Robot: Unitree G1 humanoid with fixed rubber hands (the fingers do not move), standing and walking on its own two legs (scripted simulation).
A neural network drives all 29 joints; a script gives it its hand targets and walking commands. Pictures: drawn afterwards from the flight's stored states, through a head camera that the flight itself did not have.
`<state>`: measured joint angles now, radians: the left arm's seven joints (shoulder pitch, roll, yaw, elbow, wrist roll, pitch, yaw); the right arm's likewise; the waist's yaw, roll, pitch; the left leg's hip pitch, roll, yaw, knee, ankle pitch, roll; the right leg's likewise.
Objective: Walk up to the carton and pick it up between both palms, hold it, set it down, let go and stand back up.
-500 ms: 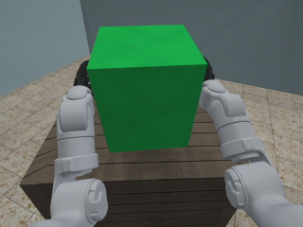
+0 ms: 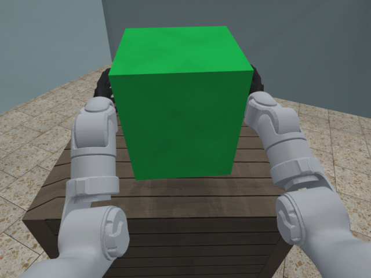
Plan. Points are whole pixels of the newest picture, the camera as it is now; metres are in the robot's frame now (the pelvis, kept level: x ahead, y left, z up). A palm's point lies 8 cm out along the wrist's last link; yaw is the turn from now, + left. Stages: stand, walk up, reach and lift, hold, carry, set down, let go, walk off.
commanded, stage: hold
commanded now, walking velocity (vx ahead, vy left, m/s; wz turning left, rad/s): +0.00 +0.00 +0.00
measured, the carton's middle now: (180, 104) +0.40 +0.00 +0.24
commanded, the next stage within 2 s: none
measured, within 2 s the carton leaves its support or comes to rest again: neither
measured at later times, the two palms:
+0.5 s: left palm (102, 108) +0.37 +0.16 +0.24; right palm (249, 102) +0.37 -0.14 +0.25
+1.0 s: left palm (102, 107) +0.36 +0.16 +0.25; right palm (252, 102) +0.37 -0.14 +0.26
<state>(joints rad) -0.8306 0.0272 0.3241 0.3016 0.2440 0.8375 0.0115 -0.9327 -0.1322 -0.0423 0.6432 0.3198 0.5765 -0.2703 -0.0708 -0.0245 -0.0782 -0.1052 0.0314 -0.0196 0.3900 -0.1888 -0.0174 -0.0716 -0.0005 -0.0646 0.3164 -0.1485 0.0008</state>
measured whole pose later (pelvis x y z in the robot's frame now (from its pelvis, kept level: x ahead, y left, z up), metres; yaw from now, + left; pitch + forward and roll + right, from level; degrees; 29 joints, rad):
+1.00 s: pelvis +0.00 +0.00 +0.00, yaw +0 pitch -7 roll -1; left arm -0.78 0.01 0.32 0.23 0.26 0.86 0.00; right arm -0.89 -0.13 -0.02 0.59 0.32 0.59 -0.27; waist -0.07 -0.02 -0.07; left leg -0.08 0.03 -0.01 0.39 -0.20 -0.01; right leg -0.04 0.00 -0.06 0.31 -0.15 0.00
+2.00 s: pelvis +0.01 +0.01 +0.00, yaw +0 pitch -7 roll -1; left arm -0.74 0.00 0.31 0.17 0.26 0.88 0.00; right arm -0.86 -0.12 -0.02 0.54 0.34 0.60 -0.28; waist -0.09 -0.02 -0.06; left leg -0.07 0.03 -0.02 0.40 -0.21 -0.01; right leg -0.02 0.00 -0.06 0.31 -0.16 0.01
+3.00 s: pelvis +0.01 +0.00 +0.00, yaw +0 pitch -7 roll -1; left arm -0.76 0.01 0.32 0.19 0.26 0.87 0.00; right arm -0.87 -0.12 -0.03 0.55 0.34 0.59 -0.29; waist -0.09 -0.02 -0.07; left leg -0.08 0.03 -0.02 0.40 -0.21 -0.01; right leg -0.03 0.00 -0.06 0.31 -0.16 0.01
